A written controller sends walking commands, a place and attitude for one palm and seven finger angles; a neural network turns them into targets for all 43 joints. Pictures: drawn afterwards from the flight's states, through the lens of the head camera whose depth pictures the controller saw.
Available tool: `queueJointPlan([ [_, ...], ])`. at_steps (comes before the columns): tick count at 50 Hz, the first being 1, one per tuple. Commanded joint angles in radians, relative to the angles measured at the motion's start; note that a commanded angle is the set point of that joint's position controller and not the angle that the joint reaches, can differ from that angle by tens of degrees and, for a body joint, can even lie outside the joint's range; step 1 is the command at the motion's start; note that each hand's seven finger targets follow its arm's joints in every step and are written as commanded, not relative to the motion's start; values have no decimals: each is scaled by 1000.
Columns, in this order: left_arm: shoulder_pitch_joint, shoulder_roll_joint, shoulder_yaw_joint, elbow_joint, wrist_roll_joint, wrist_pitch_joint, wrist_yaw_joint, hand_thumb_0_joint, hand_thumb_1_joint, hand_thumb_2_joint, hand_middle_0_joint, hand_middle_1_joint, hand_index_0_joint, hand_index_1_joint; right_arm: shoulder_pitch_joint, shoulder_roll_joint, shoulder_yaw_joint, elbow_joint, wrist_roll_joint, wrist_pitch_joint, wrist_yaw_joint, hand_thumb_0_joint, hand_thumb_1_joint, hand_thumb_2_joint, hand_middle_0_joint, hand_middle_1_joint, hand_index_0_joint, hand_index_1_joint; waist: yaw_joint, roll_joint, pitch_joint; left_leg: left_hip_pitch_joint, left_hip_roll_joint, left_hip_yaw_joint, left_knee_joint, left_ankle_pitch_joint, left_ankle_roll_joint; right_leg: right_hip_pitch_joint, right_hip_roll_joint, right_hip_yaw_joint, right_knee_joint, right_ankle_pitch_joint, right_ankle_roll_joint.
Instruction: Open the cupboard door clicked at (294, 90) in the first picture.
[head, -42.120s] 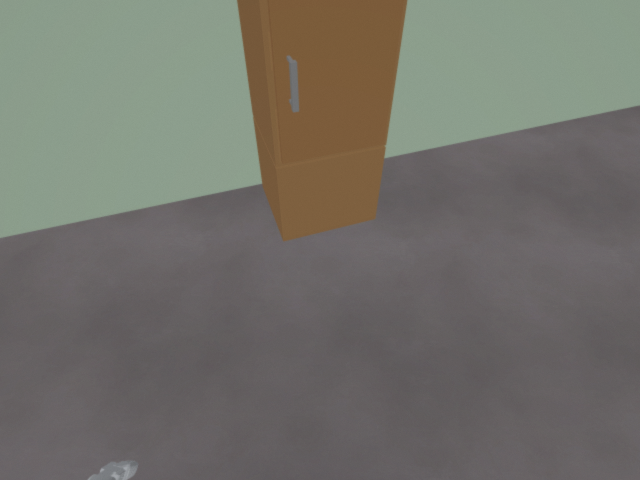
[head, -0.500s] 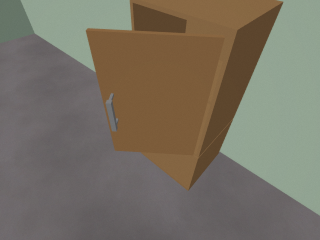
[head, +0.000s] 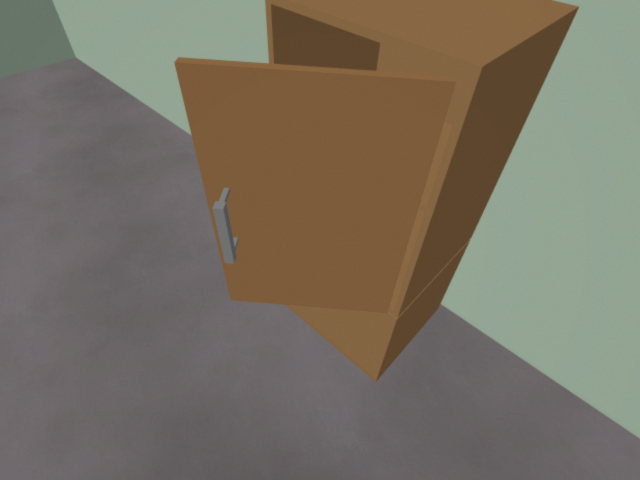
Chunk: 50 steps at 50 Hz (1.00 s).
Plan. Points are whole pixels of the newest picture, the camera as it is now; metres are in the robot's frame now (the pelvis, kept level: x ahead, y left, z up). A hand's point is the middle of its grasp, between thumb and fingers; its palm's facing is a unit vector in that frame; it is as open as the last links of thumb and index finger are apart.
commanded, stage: look again from close up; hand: left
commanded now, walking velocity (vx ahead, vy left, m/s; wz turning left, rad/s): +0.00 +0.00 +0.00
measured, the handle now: (228, 227) +0.56 +0.21 -0.05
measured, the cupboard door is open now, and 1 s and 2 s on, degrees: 39 39 39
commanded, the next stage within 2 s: raise the hand with hooked fingers in 0.12 s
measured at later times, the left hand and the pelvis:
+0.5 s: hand (211, 402) +0.22 +0.15 -0.02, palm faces +0.07 -1.00 -0.01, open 7.8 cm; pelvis -0.01 +0.02 -0.03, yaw +1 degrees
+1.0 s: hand (197, 431) +0.20 +0.18 -0.07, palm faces -0.15 -0.99 -0.02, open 10.7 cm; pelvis -0.04 -0.01 -0.11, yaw +2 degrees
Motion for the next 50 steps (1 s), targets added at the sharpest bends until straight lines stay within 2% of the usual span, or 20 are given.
queueJointPlan([
  [1, 69, 100, 22, -22, -3, -15, 13, 0, 900, 900, -200, -300, -200, -300, 53, -83, -12, -26, 3, -14, -5, 0, -900, -900, 200, 300, 200, 300, -2, 14, 68, -24, 99, -113, -80, 54, 13, -42, -158, 169, -101, 101, 18],
  [10, 67, 90, 24, -20, -3, -13, 16, 0, 900, 900, -200, -300, -200, -300, 60, -79, -12, -12, 1, -16, -7, 0, -900, -900, 200, 300, 200, 300, 0, 6, 69, -19, 105, -113, -84, 85, 15, -29, -155, 162, -84, 142, 16],
  [11, 108, 105, 22, 4, 8, -25, 52, 0, 900, 900, -200, -300, -200, -300, -44, -116, -14, -85, 9, -19, 3, 0, -900, -900, 200, 300, 200, 300, 29, 61, 180, -108, 95, -65, 114, 82, -18, -112, -208, 224, -86, 499, 70],
  [12, -618, 283, 52, -1532, -214, -220, 28, 0, 877, 890, -202, -315, -202, -315, -18, -326, -50, -470, 48, -154, -34, 0, -900, -900, 200, 300, 200, 300, -134, 268, -334, 200, 3, -97, -25, 160, 8, -9, -103, 126, 18, 279, 38],
  [13, -310, 226, 61, -1331, -143, -165, 76, 0, 853, 880, -203, -330, -203, -330, -106, -222, -6, -407, 50, -249, -54, 0, -900, -900, 200, 300, 200, 300, -31, 383, -321, 212, 31, -79, -42, 227, 4, -32, -52, 81, 69, 94, 3],
  [14, -241, 175, 41, -1226, -142, -113, 121, 0, 830, 870, -205, -345, -205, -345, -97, -225, -27, -364, 54, -279, -56, 0, -900, -900, 200, 300, 200, 300, -44, 295, -244, 105, 40, -100, -44, 121, -19, -88, -52, 49, 85, 4, 15],
  [15, 47, -54, -81, -952, -146, -10, 118, 0, 807, 860, -207, -360, -207, -360, -61, -171, -32, -351, 70, -276, -45, 0, -900, -900, 200, 300, 200, 300, -50, 145, -89, 9, 55, -127, -53, 7, -4, -151, -50, 21, 79, -14, 23],
  [17, -67, -49, -141, -1189, -198, -60, 83, 0, 760, 840, -210, -390, -210, -390, -82, -248, -40, -449, 87, -303, -52, 0, -900, -900, 200, 300, 200, 300, -69, -18, -6, -67, 41, -150, 8, -121, 13, -232, -53, 23, 61, -102, 42],
  [20, -67, -74, -143, -1034, -171, -190, 43, 0, 690, 810, -215, -435, -215, -435, -77, -270, -61, -510, 44, -325, -47, 0, -900, -900, 200, 300, 200, 300, -102, -293, 50, -211, -3, -155, 174, -152, 10, -446, -50, 29, 116, -263, 56],
  [23, 201, -39, -10, -921, -210, -373, -76, 0, 620, 780, -220, -480, -220, -480, -147, -263, -91, -585, 20, -321, -10, 0, -900, -900, 200, 300, 200, 300, 17, -372, -44, -412, -12, -129, 306, -149, -18, -510, -47, 29, 260, -288, 48],
  [24, 300, 31, 81, -892, -214, -429, -127, 0, 597, 770, -222, -495, -222, -495, -155, -261, -104, -601, 23, -307, 14, 0, -900, -900, 200, 300, 200, 300, 71, -266, -96, -425, -22, -111, 333, -83, -33, -463, -46, 38, 319, -187, 30],
  [27, 290, 142, 231, -955, -203, -610, -245, 0, 527, 740, -227, -540, -227, -540, -209, -245, -125, -667, 7, -255, 60, 0, -900, -900, 200, 300, 200, 300, 98, -11, -260, -495, -34, -79, 483, 69, -47, -456, -49, 44, 535, 108, 9],
  [29, 276, 217, 287, -1035, -169, -631, -226, 0, 480, 720, -230, -570, -230, -570, -218, -233, -130, -712, 0, -206, 71, 0, -900, -900, 200, 300, 200, 300, 130, 99, -300, -541, -31, -70, 525, 104, -40, -482, -47, 65, 610, 139, 1],
  [33, 89, 167, 216, -1332, -194, -638, -179, 0, 387, 680, -237, -630, -237, -630, -209, -208, -118, -792, 9, -166, 64, 0, -900, -900, 200, 300, 200, 300, 66, 212, -398, -502, -15, -84, 589, 69, -15, -574, -35, 102, 621, 75, 9],
  [38, -105, 141, 129, -1494, -266, -715, -254, 0, 270, 630, -245, -705, -245, -705, -156, -222, -91, -749, 18, -197, 8, 0, -900, -900, 200, 300, 200, 300, -74, 93, -395, -590, 11, -137, 700, -50, 10, -665, -27, 154, 567, -63, 41],
  [40, -163, 140, 87, -1418, -284, -696, -337, 0, 223, 610, -248, -735, -248, -735, -147, -242, -80, -718, 26, -222, -11, 0, -900, -900, 200, 300, 200, 300, -117, 47, -342, -639, 17, -146, 737, -105, 17, -716, -25, 161, 551, -135, 45],
  [42, -129, 187, 123, -1286, -299, -627, -404, 0, 177, 590, -252, -765, -252, -765, -138, -254, -76, -707, 40, -233, -29, 0, -900, -900, 200, 300, 200, 300, -112, -19, -326, -720, 14, -140, 749, -163, 19, -691, -34, 190, 514, -223, 58],
  [44, -67, 253, 207, -1141, -312, -518, -451, 0, 130, 570, -255, -795, -255, -795, -140, -262, -74, -708, 56, -225, -40, 0, -900, -900, 200, 300, 200, 300, -67, -41, -332, -759, 7, -130, 737, -164, 21, -630, -42, 214, 489, -257, 63],
  [47, -27, 325, 345, -1180, -358, -369, -457, 0, 60, 540, -260, -840, -260, -840, -182, -251, -72, -760, 69, -198, -46, 0, -900, -900, 200, 300, 200, 300, 18, -35, -464, -724, -13, -113, 676, -107, 17, -446, -71, 227, 470, -183, 77],
  [50, 4, 321, 438, -1256, -396, -334, -376, 0, -10, 510, -265, -885, -265, -885, -185, -212, -68, -776, 63, -179, -42, 0, -900, -900, 200, 300, 200, 300, 61, -2, -518, -670, -7, -125, 634, -18, 5, -347, -77, 210, 494, 13, 86],
])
